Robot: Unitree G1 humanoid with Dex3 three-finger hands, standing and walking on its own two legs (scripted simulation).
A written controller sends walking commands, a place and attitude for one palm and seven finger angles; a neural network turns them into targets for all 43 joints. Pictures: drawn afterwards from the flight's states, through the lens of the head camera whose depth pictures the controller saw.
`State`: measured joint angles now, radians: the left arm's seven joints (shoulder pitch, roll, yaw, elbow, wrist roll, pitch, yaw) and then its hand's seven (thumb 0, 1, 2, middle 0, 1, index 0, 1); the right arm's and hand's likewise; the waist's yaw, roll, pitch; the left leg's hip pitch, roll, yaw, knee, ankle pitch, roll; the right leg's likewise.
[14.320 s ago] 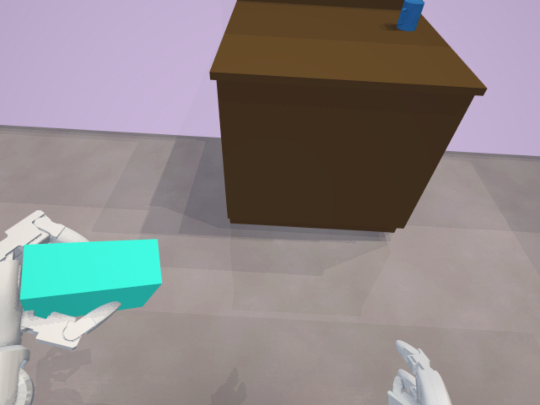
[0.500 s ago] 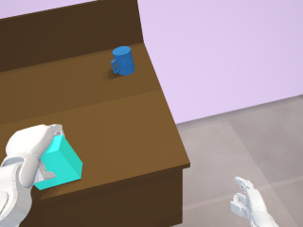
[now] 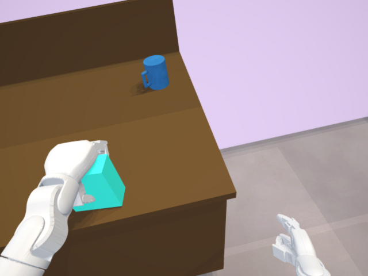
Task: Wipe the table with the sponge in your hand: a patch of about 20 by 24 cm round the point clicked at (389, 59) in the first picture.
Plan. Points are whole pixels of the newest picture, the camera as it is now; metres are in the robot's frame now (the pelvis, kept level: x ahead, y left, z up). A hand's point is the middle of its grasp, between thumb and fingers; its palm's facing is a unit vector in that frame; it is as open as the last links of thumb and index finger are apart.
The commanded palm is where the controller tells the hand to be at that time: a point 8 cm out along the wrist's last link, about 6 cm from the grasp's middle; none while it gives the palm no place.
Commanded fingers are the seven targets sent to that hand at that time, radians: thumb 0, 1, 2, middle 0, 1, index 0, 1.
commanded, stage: move the sponge above the wiping area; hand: left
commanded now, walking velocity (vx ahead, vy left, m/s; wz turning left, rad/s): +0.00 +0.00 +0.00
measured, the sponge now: (94, 189) +0.26 +0.26 +0.06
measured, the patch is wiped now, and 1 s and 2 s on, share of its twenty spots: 0.05 0.05 0.05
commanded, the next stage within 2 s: lower the sponge onto the table in 1.90 s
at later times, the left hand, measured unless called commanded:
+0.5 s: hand (87, 171) +0.26 +0.25 +0.13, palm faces -0.02 -0.04 -1.00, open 9.5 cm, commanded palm +0.24 +0.28 +0.22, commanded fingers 0.00 0.10 1.30 -1.20 -1.60 -1.20 -1.60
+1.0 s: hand (70, 166) +0.26 +0.27 +0.15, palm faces +0.08 -0.01 -1.00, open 9.5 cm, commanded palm +0.24 +0.30 +0.22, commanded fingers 0.00 0.10 1.30 -1.20 -1.60 -1.20 -1.60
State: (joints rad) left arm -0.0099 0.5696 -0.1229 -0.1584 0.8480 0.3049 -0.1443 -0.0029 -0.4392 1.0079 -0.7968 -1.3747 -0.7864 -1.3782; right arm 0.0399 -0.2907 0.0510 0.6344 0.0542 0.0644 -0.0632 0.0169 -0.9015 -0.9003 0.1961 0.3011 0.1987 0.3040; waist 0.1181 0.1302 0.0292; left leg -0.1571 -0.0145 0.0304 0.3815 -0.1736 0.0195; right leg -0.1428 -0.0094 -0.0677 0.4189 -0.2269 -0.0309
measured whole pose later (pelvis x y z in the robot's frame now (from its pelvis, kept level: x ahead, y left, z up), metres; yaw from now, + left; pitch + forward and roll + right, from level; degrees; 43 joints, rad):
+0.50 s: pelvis +0.02 -0.01 +0.00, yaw +0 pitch -3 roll +1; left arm 0.09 0.62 -0.05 -0.26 0.81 0.22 -0.12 0.00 -0.44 1.01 -0.80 -1.37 -0.79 -1.38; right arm 0.07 -0.29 0.03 0.63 0.04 0.06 -0.07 0.02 -0.90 -0.90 0.19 0.30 0.20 0.30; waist 0.13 0.12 0.02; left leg -0.14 0.01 0.03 0.40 -0.21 0.00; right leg -0.12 0.01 -0.07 0.42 -0.26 -0.05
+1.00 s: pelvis +0.01 -0.01 +0.00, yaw +0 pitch -4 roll +0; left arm 0.07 0.67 0.02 -0.24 0.79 0.11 -0.07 0.00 -0.44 1.01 -0.80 -1.38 -0.79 -1.38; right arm 0.10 -0.28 0.02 0.65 0.05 0.03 -0.09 0.02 -0.90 -0.90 0.19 0.30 0.20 0.30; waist 0.14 0.11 0.03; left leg -0.15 0.01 0.02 0.42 -0.21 0.00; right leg -0.10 0.02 -0.08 0.40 -0.24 -0.04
